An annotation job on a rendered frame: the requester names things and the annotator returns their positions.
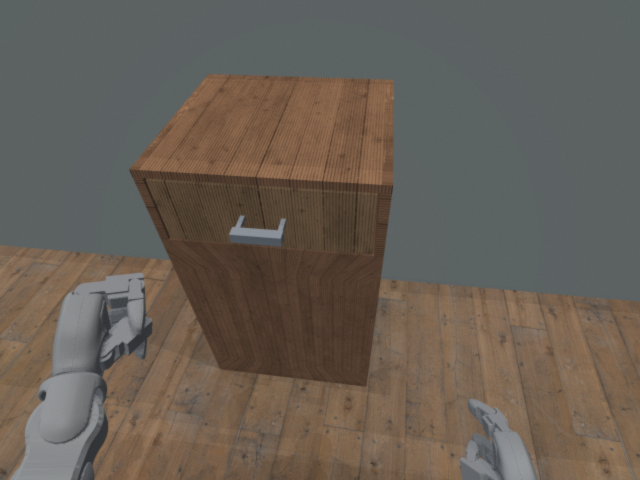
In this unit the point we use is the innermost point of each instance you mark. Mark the cabinet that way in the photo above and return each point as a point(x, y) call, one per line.
point(289, 312)

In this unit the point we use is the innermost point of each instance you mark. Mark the handle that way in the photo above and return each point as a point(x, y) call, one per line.
point(257, 236)

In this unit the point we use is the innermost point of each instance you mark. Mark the left robot hand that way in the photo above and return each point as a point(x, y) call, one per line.
point(84, 322)

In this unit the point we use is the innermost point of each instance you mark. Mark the drawer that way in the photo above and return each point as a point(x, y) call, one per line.
point(329, 220)

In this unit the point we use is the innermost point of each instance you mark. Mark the right robot hand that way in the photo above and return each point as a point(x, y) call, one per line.
point(507, 456)

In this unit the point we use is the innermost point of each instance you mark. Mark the robot left forearm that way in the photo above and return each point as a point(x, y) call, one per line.
point(65, 432)

